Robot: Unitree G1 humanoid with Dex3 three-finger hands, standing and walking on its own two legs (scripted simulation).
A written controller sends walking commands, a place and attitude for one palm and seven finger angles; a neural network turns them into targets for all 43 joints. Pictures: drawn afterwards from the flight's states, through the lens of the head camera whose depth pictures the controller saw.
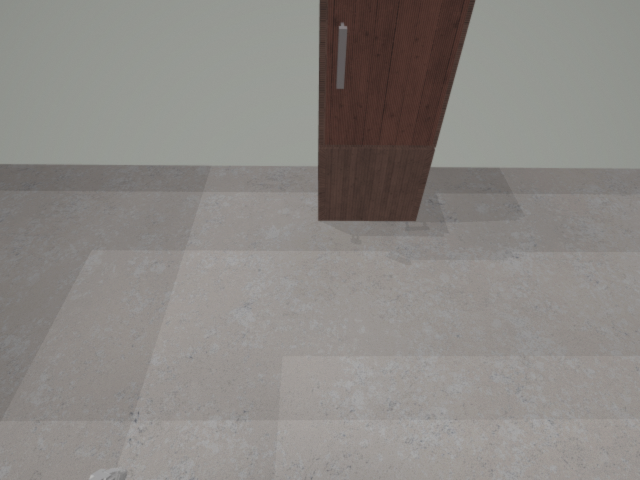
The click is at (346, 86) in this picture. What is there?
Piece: cupboard door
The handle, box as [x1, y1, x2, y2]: [336, 22, 346, 88]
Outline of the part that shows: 342,22 339,26 336,88 343,88 346,26 344,26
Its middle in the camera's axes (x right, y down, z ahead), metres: +0.06 -0.56 +1.19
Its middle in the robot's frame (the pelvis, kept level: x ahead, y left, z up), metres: +1.27 +0.00 -0.01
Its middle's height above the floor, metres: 0.76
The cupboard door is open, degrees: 0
